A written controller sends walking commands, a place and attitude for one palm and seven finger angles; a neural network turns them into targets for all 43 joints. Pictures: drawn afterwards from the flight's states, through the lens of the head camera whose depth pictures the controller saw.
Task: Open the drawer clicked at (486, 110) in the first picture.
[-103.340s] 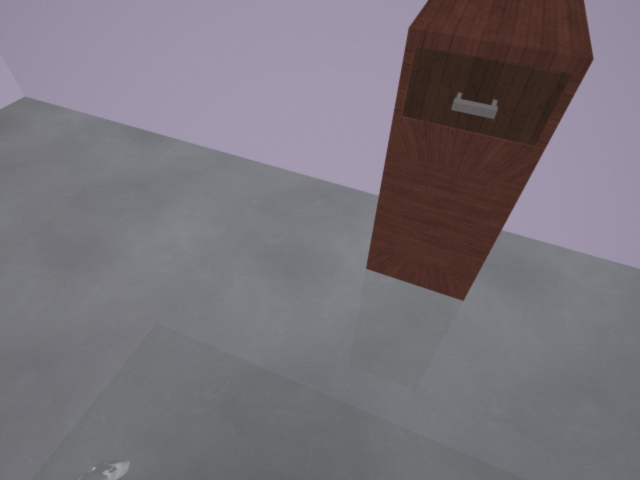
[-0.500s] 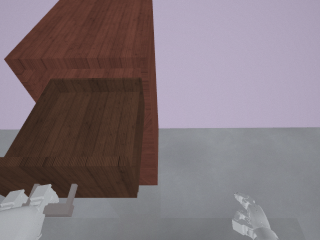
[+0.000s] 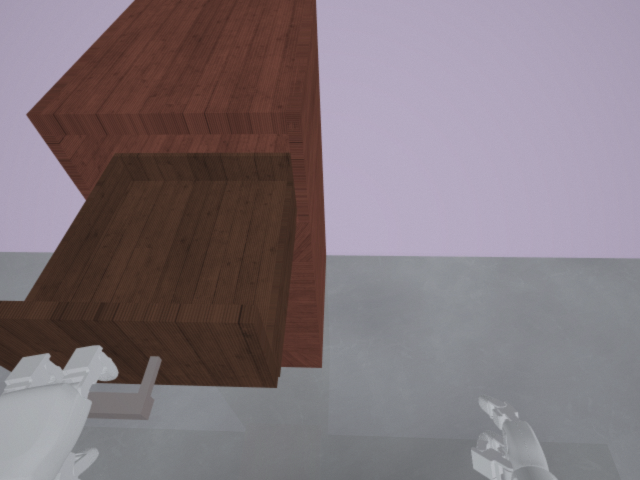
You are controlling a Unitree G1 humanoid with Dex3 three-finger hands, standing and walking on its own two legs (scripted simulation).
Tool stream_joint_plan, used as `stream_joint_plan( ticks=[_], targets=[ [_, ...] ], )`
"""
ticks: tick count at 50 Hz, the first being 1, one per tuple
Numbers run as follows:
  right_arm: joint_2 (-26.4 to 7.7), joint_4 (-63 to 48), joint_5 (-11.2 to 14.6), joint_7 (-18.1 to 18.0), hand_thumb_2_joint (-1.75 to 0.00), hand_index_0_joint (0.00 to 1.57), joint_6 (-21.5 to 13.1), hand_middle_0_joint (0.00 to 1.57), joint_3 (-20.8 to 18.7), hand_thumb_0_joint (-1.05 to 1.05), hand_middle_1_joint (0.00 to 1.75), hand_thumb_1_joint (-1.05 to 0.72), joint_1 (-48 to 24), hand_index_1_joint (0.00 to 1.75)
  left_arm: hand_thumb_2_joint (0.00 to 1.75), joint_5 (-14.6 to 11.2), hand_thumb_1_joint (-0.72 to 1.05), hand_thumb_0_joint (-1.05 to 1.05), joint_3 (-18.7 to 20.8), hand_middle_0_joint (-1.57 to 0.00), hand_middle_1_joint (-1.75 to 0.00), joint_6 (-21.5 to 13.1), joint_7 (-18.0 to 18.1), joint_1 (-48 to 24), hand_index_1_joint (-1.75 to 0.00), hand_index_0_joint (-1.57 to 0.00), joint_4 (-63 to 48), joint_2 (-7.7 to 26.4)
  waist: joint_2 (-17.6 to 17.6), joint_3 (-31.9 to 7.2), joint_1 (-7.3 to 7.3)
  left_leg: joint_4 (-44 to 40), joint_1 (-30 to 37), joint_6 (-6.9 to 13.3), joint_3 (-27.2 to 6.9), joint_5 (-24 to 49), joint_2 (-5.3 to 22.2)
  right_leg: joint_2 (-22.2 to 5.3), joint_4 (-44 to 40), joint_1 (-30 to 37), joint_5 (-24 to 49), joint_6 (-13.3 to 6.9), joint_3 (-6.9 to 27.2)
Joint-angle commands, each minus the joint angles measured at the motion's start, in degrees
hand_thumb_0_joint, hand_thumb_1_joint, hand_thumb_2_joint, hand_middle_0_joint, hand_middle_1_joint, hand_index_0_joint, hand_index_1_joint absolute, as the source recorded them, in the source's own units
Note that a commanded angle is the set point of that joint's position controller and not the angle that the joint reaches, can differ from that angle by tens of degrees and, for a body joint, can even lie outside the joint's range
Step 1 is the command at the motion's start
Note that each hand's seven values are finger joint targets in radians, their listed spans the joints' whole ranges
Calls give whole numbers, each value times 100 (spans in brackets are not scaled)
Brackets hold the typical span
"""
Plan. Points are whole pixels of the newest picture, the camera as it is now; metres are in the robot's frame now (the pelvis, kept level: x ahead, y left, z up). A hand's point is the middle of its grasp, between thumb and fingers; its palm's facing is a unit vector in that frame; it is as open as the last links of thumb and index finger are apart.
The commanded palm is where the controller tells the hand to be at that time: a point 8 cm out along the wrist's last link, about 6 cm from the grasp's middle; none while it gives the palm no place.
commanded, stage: open the thumb to release the handle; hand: left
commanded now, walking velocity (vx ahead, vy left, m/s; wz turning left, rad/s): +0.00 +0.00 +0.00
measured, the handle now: (109, 385) +0.19 +0.27 +0.05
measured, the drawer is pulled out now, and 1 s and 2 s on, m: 0.30 0.30 0.29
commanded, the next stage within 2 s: lift the hand off the handle in 0.10 s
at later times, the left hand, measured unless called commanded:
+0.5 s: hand (84, 433) +0.15 +0.28 +0.03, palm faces -0.01 -0.03 -1.00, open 13.5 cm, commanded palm +0.13 +0.28 +0.08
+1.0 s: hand (60, 411) +0.15 +0.28 +0.08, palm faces +0.03 -0.04 -1.00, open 13.1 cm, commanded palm +0.13 +0.28 +0.15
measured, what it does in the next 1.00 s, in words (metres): stands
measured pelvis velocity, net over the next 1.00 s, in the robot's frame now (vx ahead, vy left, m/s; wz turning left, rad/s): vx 0.00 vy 0.00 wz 0.02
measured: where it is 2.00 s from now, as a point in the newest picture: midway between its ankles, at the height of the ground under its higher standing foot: outside the picture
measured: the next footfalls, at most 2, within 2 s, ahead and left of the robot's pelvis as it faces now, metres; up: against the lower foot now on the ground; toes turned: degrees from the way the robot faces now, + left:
none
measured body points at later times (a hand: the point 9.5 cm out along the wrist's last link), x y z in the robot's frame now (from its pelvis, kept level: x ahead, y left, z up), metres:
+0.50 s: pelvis +0.00 +0.00 +0.00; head +0.03 -0.02 +0.45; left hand +0.14 +0.28 +0.08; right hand +0.22 -0.22 -0.10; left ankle -0.02 +0.11 -0.70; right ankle +0.00 -0.10 -0.70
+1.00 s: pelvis +0.00 +0.00 +0.02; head +0.01 -0.03 +0.47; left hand +0.15 +0.28 +0.14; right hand +0.22 -0.21 -0.08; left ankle -0.02 +0.11 -0.70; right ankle +0.00 -0.10 -0.70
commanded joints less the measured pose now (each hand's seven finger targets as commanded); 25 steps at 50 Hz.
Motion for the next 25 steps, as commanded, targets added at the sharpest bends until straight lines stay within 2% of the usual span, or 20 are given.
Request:
stream_joint_plan(
  ticks=[1, 3, 4, 5, 7, 8, 9, 10, 12, 13, 15, 18, 20, 21, 22, 23, 24, 25],
  targets=[
    [-645, -964, -7, -66, -90, 20, -331, 20, -248, 0, 30, -90, -742, 30, 30, -48, -50, 0, 863, -30, -120, -35, 230, 89, -120, -30, -1039, 1119, -31, -719, 36, -658, 461, 21, -1, 1549, 50, -114, -826, 561, 1433, -22, 148],
    [-648, -962, -4, -81, -90, 20, -322, 20, -245, 0, 30, -90, -716, 30, 30, -51, -50, 0, 940, -30, -120, -45, 228, -32, -120, -30, -1020, 1221, 33, -665, 8, -681, 422, 5, -9, 1559, 43, -113, -835, 554, 1409, -26, 157],
    [-635, -958, -12, -78, -90, 20, -344, 20, -235, 0, 30, -90, -736, 30, 30, -67, -50, 0, 867, -30, -120, -72, 221, -130, -120, -30, -1042, 1137, 101, -635, -4, -684, 435, 15, -16, 1457, 40, -128, -834, 515, 1318, -21, 127],
    [-621, -925, -10, -87, -90, 20, -357, 20, -241, 0, 30, -90, -729, 30, 30, -57, -50, 0, 938, -30, -120, -87, 223, -38, -120, -30, -914, 1192, 74, -591, 37, -675, 405, 26, -14, 1442, 35, -115, -841, 520, 1312, -23, 125],
    [-635, -917, -26, -93, -90, 20, -352, 20, -243, 0, 30, -90, -718, 30, 30, -23, -50, 0, 920, -30, -120, -119, 221, -146, -120, -30, -929, 1190, 62, -615, 13, -656, 446, 28, -3, 1464, 32, -110, -854, 476, 1338, -24, 133],
    [-633, -929, -22, -93, -90, 20, -350, 20, -248, 0, 30, -90, -682, 30, 30, -59, -50, 0, 930, -30, -120, -108, 220, -126, -120, -30, -890, 1184, -108, -654, -14, -671, 396, 25, -21, 1444, 29, -110, -861, 535, 1322, -8, 130],
    [-625, -928, -12, -94, -90, 20, -367, 20, -247, 0, 30, -90, -708, 30, 30, -59, -50, 0, 920, -30, -120, -142, 215, -231, -120, -30, -905, 1175, -64, -580, -25, -661, 366, 33, -24, 1373, 17, -115, -860, 483, 1268, -10, 139],
    [-578, -996, -59, -8, -90, 20, -436, 20, -260, 0, 30, -90, -698, 30, 30, -102, -50, 0, -51, -30, -120, -142, 140, -117, -120, -30, -1191, 241, 19, -662, -108, -621, 549, 38, -1, 1536, 31, -116, -819, 362, 1323, -6, 53],
    [-652, -960, -31, 5, -90, 20, -474, 20, -304, 0, 30, -90, -629, 30, 30, -119, -50, 0, 252, -30, -120, -142, 146, -165, -120, -30, -1261, 635, 44, -780, -95, -591, 589, 29, -38, 1690, 68, -104, -800, 373, 1384, -6, 44],
    [-665, -942, -50, -14, -90, 20, -450, 20, -290, 0, 30, -90, -618, 30, 30, -75, -50, 0, 425, -30, -120, -113, 172, -204, -120, -30, -1180, 848, -88, -755, -105, -595, 505, 21, -46, 1708, 65, -97, -794, 405, 1425, -9, 91],
    [-633, -950, -85, -16, -90, 20, -410, 20, -258, 0, 30, -90, -648, 30, 30, 115, -50, 0, 545, -30, -120, -70, 223, -223, -120, -30, -1121, 992, -161, -778, -5, -585, 433, 26, -25, 1610, 32, -118, -769, 439, 1457, -22, 132],
    [-630, -961, -108, -23, -90, 20, -330, 20, -242, 0, 30, -90, -663, 30, 30, 272, -50, 0, 719, -30, -120, -38, 312, -428, -120, -30, -1201, 1207, -26, -891, 39, -560, 447, -2, 16, 1630, 5, -126, -748, 472, 1513, -56, 228],
    [-581, -939, -68, -18, -90, 20, -316, 20, -241, 0, 30, -90, -697, 30, 30, 232, -50, 0, 599, -30, -120, -7, 311, -401, -120, -30, -1103, 1003, 87, -754, 17, -557, 492, -1, 9, 1612, 0, -108, -743, 395, 1489, -60, 187],
    [-586, -936, -59, -27, -90, 20, -314, 20, -242, 0, 30, -90, -686, 30, 30, 179, -50, 0, 567, -30, -120, -10, 289, -553, -120, -30, -1116, 986, 11, -751, -37, -558, 498, 11, -4, 1544, 8, -112, -759, 377, 1407, -38, 137],
    [-588, -914, -48, -51, -90, 20, -322, 20, -250, 0, 30, -90, -699, 30, 30, 134, -50, 0, 604, -30, -120, -20, 278, -647, -120, -30, -1105, 1021, 99, -734, -40, -555, 498, 25, 6, 1509, 3, -115, -793, 397, 1423, -32, 162],
    [-591, -900, -40, -66, -90, 20, -319, 20, -253, 0, 30, -90, -690, 30, 30, 92, -50, 0, 665, -30, -120, -21, 275, -694, -120, -30, -1050, 1085, -2, -764, -70, -575, 480, 18, -18, 1503, 17, -101, -788, 432, 1378, -29, 145],
    [-581, -910, -34, -67, -90, 20, -330, 20, -244, 0, 30, -90, -715, 30, 30, 69, -50, 0, 600, -30, -120, -22, 273, -713, -120, -30, -1081, 1006, 134, -758, -53, -593, 506, 20, -23, 1494, 8, -102, -781, 419, 1353, -35, 126],
    [-568, -880, -31, -70, -90, 20, -342, 20, -259, 0, 30, -90, -679, 30, 30, 57, -50, 0, 552, -30, -120, -29, 266, -706, -120, -30, -997, 941, -24, -714, -75, -571, 514, 24, -22, 1514, 16, -92, -780, 387, 1395, -24, 107]
  ],
)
